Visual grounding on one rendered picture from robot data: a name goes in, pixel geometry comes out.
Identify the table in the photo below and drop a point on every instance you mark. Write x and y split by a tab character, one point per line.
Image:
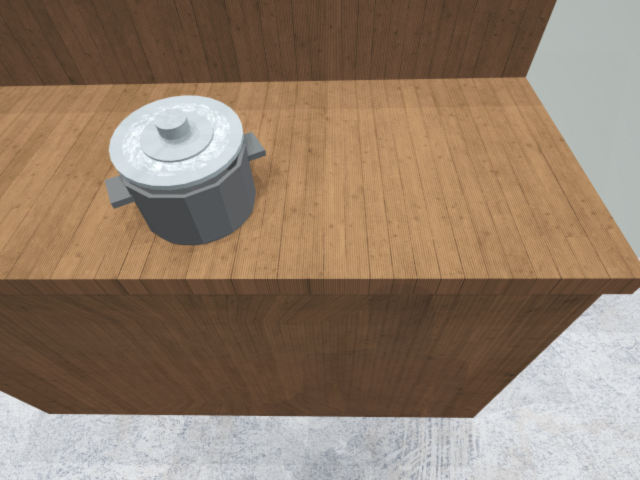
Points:
421	230

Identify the lid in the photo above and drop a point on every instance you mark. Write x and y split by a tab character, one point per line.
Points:
146	159

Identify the pot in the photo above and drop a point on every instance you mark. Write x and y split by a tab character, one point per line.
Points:
199	214

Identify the knob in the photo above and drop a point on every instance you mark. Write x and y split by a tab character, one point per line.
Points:
172	124

